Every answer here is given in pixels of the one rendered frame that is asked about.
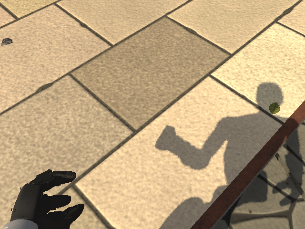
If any robot left hand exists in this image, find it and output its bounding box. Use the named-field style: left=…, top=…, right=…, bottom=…
left=10, top=169, right=85, bottom=229

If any robot left forearm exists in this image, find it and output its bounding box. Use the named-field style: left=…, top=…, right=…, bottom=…
left=3, top=219, right=38, bottom=229

